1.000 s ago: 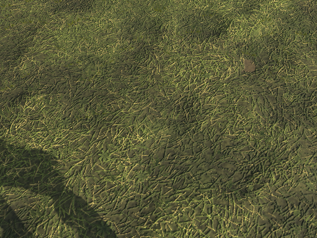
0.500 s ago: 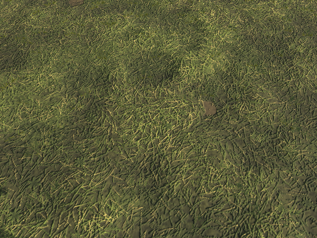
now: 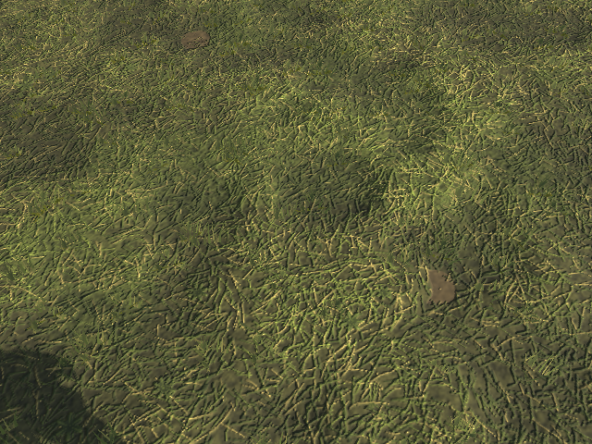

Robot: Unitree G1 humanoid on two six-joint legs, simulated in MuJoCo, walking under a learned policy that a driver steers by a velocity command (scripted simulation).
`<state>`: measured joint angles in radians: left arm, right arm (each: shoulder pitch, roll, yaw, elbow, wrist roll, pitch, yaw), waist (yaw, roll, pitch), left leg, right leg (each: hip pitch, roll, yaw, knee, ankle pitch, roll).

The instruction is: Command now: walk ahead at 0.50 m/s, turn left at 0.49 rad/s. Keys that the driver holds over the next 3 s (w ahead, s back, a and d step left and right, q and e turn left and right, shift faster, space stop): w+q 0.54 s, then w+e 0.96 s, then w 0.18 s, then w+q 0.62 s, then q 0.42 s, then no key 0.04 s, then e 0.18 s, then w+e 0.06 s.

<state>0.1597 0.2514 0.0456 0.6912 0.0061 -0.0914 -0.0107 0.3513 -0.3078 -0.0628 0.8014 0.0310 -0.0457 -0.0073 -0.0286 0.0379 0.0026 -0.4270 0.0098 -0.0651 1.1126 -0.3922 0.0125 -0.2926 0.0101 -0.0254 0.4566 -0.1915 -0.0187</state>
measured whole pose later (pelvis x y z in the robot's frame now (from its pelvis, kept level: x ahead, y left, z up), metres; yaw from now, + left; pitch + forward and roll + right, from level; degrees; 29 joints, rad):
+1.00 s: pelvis +0.55 +0.12 -0.01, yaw +14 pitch +2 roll +0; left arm 0.17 0.30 0.05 0.70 -0.02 -0.08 -0.04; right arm 0.30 -0.30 -0.04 0.77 0.01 -0.08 0.00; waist -0.01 0.01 0.03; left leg -0.28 -0.04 -0.05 1.14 -0.42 0.01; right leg -0.43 0.08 -0.01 0.55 -0.16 -0.08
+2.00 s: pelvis +1.08 +0.13 +0.00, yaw -3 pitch +2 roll +0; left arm 0.16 0.26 0.04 0.67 0.01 -0.07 -0.02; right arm 0.34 -0.31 -0.05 0.85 0.03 -0.06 0.00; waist -0.03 0.03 0.03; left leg -0.40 0.05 -0.05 1.13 -0.39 0.01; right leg -0.33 -0.01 -0.06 0.49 -0.19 -0.03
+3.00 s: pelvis +1.46 +0.18 -0.01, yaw +23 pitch +1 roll +0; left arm 0.17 0.25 0.03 0.76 0.01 -0.02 -0.01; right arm 0.16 -0.25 -0.02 0.72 -0.03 0.02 -0.02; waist 0.00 0.03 0.00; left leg -0.23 -0.08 -0.12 0.55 -0.33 0.02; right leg -0.32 0.03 0.07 0.53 -0.22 0.00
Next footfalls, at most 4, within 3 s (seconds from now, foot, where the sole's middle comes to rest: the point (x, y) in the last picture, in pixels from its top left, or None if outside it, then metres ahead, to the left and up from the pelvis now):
0.36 left None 0.33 0.18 -0.78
0.90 right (280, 368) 0.68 0.08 -0.78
1.38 left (190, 289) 0.92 0.31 -0.78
1.86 right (298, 219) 1.16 0.02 -0.78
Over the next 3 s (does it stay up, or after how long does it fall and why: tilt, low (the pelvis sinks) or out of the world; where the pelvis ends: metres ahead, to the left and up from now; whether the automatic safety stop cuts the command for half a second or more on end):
stays up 1.46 0.18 -0.01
